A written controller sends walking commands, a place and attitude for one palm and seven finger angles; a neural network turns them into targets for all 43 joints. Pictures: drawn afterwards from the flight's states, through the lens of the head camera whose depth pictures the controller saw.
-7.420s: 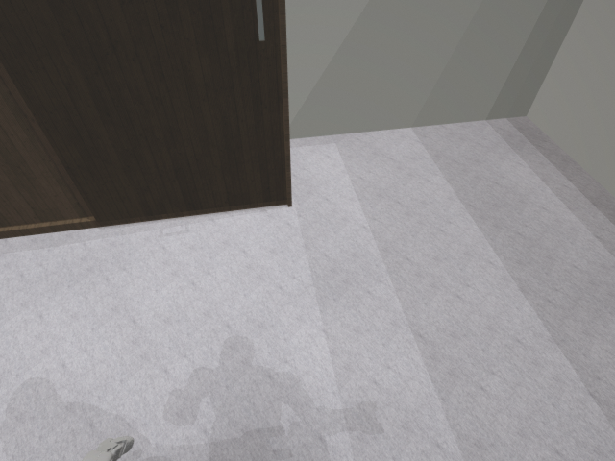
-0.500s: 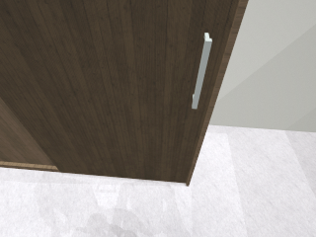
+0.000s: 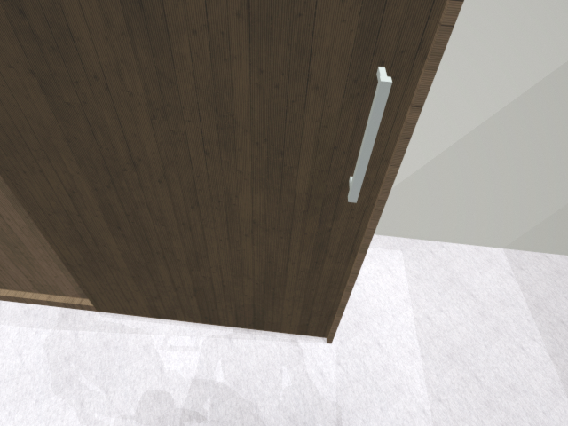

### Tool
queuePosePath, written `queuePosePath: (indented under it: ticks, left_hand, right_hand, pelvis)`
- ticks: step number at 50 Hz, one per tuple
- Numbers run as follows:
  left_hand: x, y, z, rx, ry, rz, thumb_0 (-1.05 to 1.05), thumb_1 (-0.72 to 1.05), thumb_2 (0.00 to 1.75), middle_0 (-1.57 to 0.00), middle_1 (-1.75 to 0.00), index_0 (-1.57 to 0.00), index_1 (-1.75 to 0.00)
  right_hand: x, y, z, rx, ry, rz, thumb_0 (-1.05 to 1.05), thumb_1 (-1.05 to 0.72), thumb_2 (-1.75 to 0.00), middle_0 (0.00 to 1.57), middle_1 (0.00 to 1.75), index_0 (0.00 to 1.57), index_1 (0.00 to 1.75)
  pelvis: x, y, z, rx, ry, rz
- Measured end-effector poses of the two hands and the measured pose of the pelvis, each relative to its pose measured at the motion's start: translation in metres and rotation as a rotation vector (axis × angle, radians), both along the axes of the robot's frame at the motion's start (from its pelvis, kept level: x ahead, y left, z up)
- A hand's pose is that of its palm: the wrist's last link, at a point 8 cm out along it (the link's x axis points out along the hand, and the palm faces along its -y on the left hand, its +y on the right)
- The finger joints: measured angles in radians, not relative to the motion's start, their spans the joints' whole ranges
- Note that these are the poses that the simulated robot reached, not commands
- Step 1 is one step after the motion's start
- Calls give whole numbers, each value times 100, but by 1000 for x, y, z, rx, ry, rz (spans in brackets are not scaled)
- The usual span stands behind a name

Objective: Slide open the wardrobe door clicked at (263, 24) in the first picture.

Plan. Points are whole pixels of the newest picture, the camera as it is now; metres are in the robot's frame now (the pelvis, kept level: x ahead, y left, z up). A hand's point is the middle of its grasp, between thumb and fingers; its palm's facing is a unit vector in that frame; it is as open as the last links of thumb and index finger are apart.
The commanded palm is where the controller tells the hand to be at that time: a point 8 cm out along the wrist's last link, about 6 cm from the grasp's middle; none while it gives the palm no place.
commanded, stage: look again from close up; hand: right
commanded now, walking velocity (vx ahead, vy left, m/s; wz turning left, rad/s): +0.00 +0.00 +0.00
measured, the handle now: (365, 141) +0.54 -0.10 +0.14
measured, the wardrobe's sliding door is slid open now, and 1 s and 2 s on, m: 0.00 0.00 0.00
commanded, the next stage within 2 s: shuffle to correct the standing spot in 0.58 s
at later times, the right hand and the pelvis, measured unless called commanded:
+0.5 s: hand out of the picture +0.01 -0.16 -0.17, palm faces +0.02 +0.98 -0.19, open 7.4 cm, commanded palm none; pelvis +0.01 +0.01 +0.00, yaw +0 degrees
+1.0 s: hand out of the picture +0.02 -0.15 -0.18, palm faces +0.03 +0.98 -0.18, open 7.4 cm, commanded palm none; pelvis +0.05 +0.02 -0.01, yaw +0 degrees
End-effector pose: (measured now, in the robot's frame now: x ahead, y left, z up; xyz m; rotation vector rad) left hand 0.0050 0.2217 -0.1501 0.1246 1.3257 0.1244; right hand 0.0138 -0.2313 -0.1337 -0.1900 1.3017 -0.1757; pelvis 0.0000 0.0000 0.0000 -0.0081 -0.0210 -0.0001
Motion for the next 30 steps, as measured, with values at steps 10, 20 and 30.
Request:
queuePosePath:
  ticks: [10,20,30]
  left_hand:
    - [9,10,5,17,8,-8,1,91,90,-20,-30,-20,-30]
    - [21,19,10,37,7,-14,1,91,90,-20,-30,-20,-30]
    - [29,21,12,45,6,-21,1,91,90,-20,-30,-20,-30]
  right_hand:
    - [9,10,-2,21,4,3,0,-91,-89,20,30,20,30]
    - [-1,20,-8,46,46,-11,0,-91,-89,20,30,20,30]
    - [-7,20,-8,47,69,-21,0,-91,-89,20,30,20,30]
  pelvis:
    - [5,8,2,-1,4,2]
    - [9,13,2,2,4,3]
    - [11,14,4,4,6,4]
